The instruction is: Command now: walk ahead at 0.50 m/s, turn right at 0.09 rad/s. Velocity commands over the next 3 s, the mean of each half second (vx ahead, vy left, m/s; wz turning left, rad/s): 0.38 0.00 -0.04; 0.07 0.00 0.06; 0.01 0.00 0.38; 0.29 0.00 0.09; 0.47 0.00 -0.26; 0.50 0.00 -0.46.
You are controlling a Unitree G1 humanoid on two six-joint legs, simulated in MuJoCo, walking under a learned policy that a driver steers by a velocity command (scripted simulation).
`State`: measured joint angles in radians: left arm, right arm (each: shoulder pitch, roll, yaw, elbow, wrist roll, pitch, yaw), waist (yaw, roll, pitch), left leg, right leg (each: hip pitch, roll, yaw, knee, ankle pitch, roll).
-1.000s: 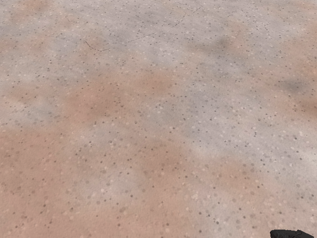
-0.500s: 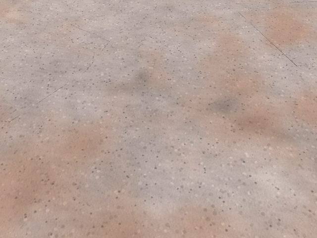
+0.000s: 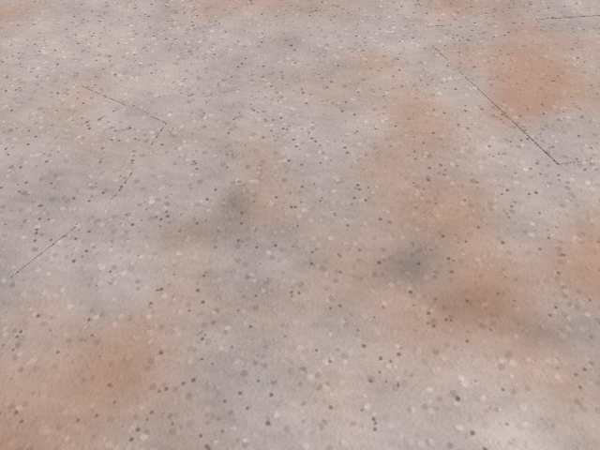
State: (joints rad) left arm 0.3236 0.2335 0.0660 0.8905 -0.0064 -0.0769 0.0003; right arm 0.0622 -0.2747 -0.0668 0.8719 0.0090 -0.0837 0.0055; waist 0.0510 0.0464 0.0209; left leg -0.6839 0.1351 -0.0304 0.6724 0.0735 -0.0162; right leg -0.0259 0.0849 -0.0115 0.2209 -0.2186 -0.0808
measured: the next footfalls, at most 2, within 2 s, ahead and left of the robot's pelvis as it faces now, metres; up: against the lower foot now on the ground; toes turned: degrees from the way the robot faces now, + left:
left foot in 0.18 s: +0.31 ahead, +0.15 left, +0.00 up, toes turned +3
right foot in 0.62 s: +0.45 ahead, -0.08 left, +0.00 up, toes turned +0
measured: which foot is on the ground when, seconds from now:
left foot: up 0.00-0.16, down 0.18-1.00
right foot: down 0.00-0.20, up 0.22-0.60, down 0.62-1.00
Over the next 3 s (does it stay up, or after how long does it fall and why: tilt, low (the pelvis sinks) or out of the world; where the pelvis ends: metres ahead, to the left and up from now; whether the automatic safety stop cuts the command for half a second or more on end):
stays up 0.95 0.25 0.00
